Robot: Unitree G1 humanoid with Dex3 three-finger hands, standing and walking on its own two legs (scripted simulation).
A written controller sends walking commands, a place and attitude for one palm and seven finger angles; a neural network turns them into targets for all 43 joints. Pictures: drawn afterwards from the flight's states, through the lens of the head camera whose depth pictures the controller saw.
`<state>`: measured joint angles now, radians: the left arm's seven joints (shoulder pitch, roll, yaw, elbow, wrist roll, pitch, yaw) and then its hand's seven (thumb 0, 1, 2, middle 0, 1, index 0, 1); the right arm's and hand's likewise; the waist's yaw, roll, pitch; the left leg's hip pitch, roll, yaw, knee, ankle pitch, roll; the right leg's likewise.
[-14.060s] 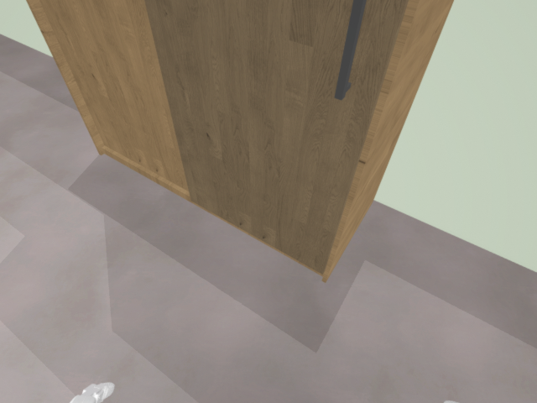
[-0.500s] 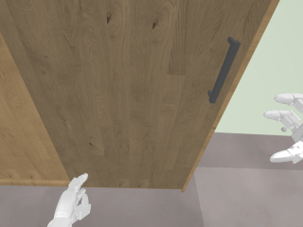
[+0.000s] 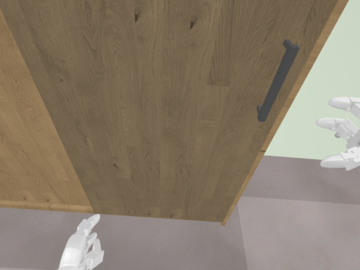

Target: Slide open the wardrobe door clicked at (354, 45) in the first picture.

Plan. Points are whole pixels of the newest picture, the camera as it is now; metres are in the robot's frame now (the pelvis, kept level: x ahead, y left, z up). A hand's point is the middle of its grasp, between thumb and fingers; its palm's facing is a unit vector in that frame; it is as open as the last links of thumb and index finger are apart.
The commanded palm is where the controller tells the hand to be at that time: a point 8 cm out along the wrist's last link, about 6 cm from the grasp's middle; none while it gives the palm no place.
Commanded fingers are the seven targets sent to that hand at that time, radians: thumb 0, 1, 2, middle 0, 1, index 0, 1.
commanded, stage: move the hooked fingers beside the handle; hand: right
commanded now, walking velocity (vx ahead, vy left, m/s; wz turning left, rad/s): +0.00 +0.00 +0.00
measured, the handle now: (273, 83) +0.52 -0.20 +0.19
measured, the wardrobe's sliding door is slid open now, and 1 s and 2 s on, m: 0.00 0.00 0.00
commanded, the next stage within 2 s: none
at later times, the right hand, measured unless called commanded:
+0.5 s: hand (320, 114) +0.40 -0.27 +0.20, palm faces +0.07 +1.00 -0.02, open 14.0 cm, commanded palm +0.37 -0.32 +0.20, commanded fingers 0.00 0.50 -0.30 0.30 1.20 0.30 1.20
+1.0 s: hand (313, 107) +0.44 -0.28 +0.19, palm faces +0.08 +1.00 -0.02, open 14.0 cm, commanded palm +0.42 -0.32 +0.20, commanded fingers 0.00 0.50 -0.30 0.30 1.20 0.30 1.20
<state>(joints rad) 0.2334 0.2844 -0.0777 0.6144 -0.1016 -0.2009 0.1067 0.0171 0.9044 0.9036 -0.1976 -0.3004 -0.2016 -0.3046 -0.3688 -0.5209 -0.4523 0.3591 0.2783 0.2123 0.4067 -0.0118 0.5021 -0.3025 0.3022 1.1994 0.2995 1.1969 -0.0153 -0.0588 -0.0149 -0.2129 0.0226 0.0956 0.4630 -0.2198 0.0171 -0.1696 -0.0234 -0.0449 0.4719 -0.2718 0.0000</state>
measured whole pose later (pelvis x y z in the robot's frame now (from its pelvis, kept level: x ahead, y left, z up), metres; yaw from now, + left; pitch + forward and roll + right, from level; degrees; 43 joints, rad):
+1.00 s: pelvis +0.02 -0.01 +0.00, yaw +1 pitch +4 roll +1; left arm 0.33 0.29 -0.05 0.64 -0.08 -0.10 0.09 0.01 0.91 0.90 -0.20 -0.30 -0.20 -0.30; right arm -0.69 -0.58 -0.44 0.81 0.19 0.06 0.38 -0.01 0.50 -0.30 0.30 1.20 0.30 1.20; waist 0.04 -0.03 -0.04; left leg -0.30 0.02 0.08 0.46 -0.23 0.00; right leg -0.25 -0.02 -0.06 0.48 -0.30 -0.01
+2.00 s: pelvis +0.01 -0.01 +0.00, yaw +1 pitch +5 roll +1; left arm 0.34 0.30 -0.06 0.65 -0.08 -0.09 0.10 0.01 0.91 0.90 -0.20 -0.30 -0.20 -0.30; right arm -0.81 -0.58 -0.40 0.92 0.18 -0.04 0.37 -0.01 0.50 -0.30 0.30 1.20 0.30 1.20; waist 0.06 -0.02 -0.04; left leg -0.34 0.02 0.08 0.46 -0.21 0.00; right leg -0.30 -0.02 -0.06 0.50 -0.29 -0.01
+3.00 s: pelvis +0.02 -0.01 +0.00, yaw +2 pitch +4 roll +1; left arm 0.33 0.27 -0.05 0.65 -0.08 -0.08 0.08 0.01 0.91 0.90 -0.20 -0.30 -0.20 -0.30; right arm -0.72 -0.45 -0.36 0.76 0.19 0.04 0.26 -0.01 0.50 -0.30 0.30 1.20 0.30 1.20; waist 0.05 -0.03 -0.05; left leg -0.30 0.02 0.06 0.46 -0.22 0.00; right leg -0.25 -0.02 -0.07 0.48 -0.29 -0.01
